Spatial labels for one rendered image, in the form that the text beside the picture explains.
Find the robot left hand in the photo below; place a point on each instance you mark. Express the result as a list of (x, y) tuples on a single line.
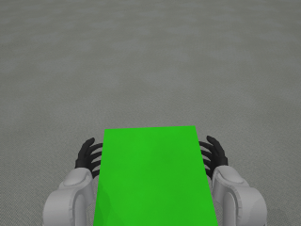
[(85, 157)]

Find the carton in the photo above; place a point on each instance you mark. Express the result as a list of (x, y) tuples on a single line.
[(153, 176)]

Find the robot left forearm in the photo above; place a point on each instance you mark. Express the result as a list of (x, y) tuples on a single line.
[(67, 206)]

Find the robot right forearm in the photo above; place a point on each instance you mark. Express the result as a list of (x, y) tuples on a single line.
[(242, 204)]

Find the robot right hand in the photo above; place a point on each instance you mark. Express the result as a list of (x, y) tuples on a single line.
[(216, 155)]

